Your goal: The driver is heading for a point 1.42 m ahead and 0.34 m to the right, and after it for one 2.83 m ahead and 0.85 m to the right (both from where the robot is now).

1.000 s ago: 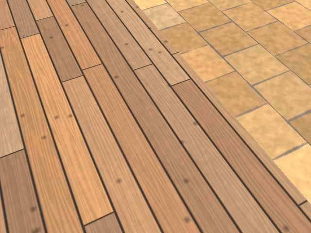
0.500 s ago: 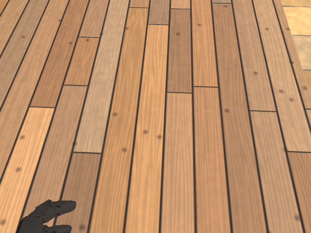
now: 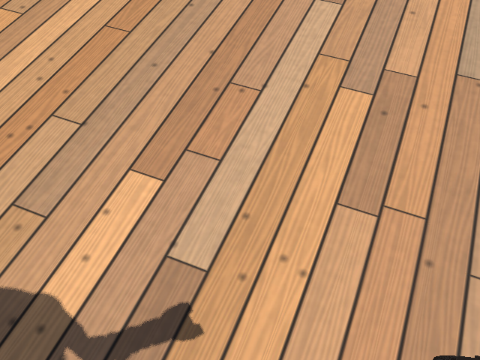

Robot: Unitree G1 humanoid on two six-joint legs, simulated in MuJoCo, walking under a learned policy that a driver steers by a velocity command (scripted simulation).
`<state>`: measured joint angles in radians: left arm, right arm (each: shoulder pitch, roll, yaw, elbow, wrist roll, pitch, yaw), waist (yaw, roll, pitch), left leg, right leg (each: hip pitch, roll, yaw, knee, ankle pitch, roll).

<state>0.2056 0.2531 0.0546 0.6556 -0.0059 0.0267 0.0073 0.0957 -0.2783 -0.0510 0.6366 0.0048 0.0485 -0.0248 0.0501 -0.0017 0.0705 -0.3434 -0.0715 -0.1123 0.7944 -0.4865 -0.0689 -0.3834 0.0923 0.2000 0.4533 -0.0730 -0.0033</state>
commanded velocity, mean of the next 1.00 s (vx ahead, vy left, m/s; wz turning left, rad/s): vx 0.01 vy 0.00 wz -0.32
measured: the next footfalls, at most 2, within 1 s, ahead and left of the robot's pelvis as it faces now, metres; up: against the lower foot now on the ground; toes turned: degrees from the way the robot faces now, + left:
left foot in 0.08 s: +0.04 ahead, +0.12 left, +0.00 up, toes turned -11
right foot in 0.50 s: +0.02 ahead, -0.16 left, +0.00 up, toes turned -29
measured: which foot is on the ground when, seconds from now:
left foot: up 0.00-0.06, down 0.08-0.50, up 0.52-0.98, down 1.00-1.00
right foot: down 0.00-0.08, up 0.10-0.48, down 0.50-1.00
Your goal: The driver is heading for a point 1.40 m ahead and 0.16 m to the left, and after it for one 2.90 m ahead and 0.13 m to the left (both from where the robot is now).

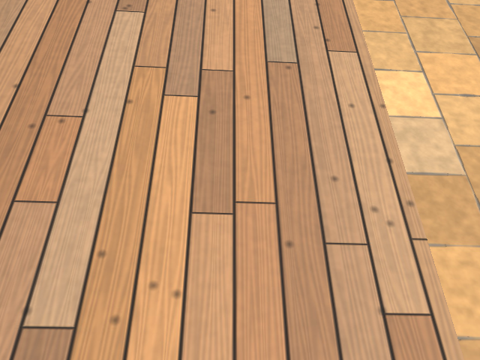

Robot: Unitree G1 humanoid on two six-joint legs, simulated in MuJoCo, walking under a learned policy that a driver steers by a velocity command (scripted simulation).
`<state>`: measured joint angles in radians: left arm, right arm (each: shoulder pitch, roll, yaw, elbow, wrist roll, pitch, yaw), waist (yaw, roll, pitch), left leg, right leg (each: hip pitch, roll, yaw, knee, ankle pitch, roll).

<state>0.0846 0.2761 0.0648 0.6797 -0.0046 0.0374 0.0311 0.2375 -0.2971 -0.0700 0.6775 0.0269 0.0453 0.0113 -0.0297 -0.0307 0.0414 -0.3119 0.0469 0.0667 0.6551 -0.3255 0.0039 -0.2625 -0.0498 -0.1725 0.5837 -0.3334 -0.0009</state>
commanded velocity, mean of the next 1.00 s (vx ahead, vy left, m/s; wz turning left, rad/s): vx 0.00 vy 0.00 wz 0.09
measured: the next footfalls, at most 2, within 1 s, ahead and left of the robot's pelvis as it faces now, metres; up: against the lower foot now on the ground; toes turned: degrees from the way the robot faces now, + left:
right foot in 0.50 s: +0.16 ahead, -0.08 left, +0.00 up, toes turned +29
left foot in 0.86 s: +0.06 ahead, +0.12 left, +0.00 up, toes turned -1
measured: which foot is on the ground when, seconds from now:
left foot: down 0.00-0.54, up 0.56-0.84, down 0.86-1.00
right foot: down 0.00-0.00, up 0.02-0.48, down 0.50-0.86, up 0.88-1.00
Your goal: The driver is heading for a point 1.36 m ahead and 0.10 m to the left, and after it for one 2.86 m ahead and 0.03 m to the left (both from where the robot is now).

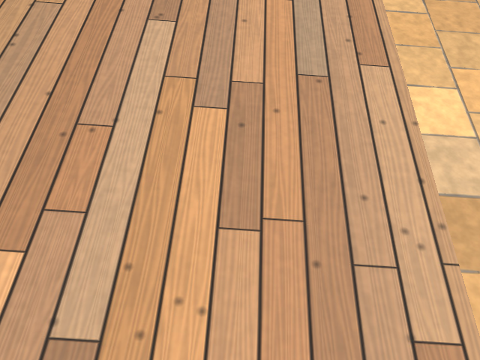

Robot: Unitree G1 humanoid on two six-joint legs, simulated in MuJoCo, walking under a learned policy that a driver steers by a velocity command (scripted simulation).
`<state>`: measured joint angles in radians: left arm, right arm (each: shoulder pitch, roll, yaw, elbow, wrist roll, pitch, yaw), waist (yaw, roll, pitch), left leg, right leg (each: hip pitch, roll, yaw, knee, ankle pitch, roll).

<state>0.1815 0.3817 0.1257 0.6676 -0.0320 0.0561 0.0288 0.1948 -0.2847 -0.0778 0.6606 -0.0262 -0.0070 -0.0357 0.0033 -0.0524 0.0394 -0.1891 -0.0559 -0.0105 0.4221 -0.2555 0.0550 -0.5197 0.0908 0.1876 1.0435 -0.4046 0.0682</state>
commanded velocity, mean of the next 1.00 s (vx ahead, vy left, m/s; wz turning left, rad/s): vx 0.76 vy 0.00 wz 0.17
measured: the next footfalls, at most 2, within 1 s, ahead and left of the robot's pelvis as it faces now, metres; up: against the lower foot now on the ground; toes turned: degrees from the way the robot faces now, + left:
right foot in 0.46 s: +0.24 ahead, -0.25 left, +0.00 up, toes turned -14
left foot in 0.94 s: +0.66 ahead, -0.13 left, +0.00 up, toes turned +16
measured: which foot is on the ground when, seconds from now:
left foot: down 0.00-0.46, up 0.48-0.92, down 0.94-1.00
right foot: up 0.00-0.44, down 0.46-0.94, up 0.96-1.00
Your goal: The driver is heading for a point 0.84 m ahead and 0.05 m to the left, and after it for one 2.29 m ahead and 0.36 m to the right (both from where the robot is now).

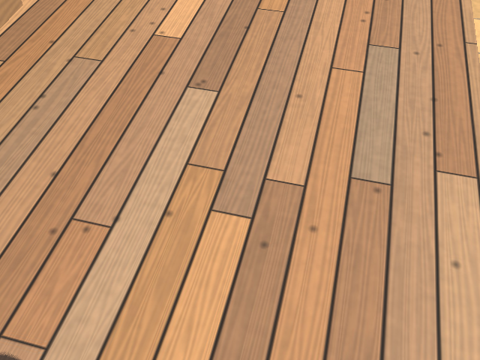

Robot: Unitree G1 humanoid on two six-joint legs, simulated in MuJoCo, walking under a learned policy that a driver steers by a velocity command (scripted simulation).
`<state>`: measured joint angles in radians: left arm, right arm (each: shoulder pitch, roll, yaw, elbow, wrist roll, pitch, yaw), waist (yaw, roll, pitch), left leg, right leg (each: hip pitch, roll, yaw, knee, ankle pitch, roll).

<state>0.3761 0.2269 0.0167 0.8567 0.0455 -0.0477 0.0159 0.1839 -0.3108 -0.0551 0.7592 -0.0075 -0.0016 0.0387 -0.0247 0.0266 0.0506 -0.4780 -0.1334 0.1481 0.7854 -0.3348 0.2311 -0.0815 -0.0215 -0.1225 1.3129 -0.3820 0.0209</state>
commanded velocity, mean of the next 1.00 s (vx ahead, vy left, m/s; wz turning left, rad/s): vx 0.43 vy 0.00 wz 0.22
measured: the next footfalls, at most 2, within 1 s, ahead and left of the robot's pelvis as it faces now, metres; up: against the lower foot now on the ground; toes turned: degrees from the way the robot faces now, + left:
right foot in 0.34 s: +0.57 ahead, -0.11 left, +0.00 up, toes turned +23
left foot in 0.70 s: +0.55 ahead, +0.15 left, +0.00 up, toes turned +20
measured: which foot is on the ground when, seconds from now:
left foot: down 0.00-0.34, up 0.36-0.68, down 0.70-1.00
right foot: up 0.00-0.32, down 0.34-0.70, up 0.72-1.00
